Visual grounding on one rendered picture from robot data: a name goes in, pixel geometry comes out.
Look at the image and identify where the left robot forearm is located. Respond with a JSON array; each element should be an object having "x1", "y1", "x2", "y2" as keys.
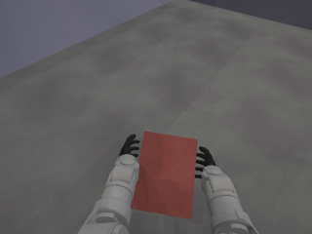
[{"x1": 78, "y1": 154, "x2": 139, "y2": 233}]

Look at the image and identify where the carton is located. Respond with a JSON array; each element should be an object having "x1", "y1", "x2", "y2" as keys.
[{"x1": 131, "y1": 131, "x2": 198, "y2": 219}]

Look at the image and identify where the left robot upper arm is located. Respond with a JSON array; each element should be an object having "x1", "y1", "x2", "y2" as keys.
[{"x1": 78, "y1": 222, "x2": 129, "y2": 234}]

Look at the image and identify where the robot left hand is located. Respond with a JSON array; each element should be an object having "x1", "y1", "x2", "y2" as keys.
[{"x1": 119, "y1": 134, "x2": 140, "y2": 157}]

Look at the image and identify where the right robot forearm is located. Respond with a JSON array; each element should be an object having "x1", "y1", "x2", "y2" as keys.
[{"x1": 201, "y1": 165, "x2": 259, "y2": 234}]

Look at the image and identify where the robot right hand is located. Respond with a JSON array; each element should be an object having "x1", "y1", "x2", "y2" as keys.
[{"x1": 195, "y1": 146, "x2": 216, "y2": 178}]

